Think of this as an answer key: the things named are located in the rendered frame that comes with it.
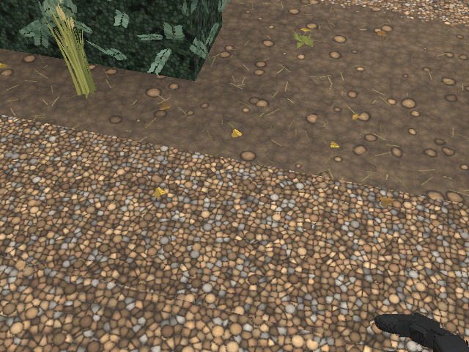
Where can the right robot hand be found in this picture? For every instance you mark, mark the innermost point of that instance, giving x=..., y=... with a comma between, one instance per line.
x=423, y=330

